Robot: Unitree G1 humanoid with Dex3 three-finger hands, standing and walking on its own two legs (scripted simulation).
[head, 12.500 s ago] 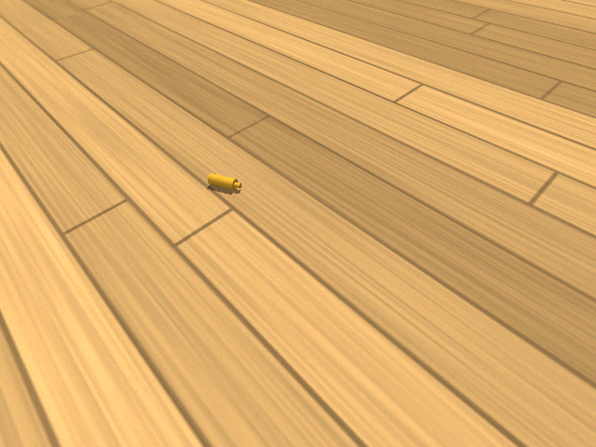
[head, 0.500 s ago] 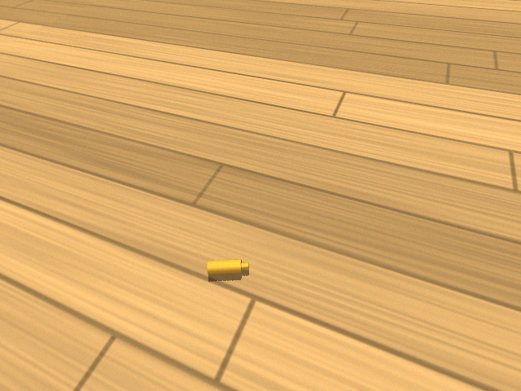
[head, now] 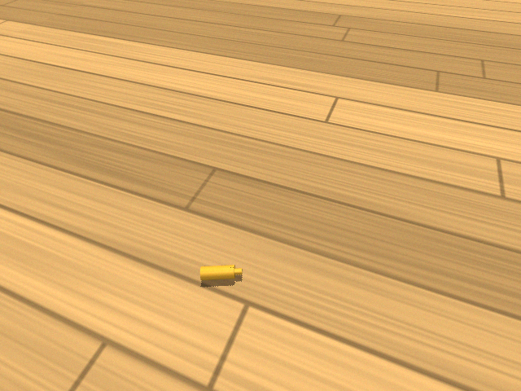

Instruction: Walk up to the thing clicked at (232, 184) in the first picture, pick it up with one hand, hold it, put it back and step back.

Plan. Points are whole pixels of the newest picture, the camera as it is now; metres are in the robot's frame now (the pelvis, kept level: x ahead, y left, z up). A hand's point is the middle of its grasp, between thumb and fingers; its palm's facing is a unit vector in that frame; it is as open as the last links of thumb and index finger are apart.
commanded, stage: walk up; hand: left
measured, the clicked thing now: (221, 272) +0.72 +0.22 -0.74
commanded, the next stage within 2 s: stand in 0.16 s
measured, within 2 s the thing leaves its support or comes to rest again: neither
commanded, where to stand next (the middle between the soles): +0.34 +0.00 m, yaw +0 degrees
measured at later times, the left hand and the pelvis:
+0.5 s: hand out of the picture +0.07 +0.26 -0.15, palm faces -0.01 -0.94 -0.33, open 7.4 cm; pelvis -0.01 +0.01 +0.01, yaw -1 degrees
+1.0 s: hand out of the picture +0.05 +0.25 -0.15, palm faces -0.03 -0.94 -0.34, open 7.4 cm; pelvis -0.02 +0.00 +0.01, yaw +0 degrees
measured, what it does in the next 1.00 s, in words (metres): stands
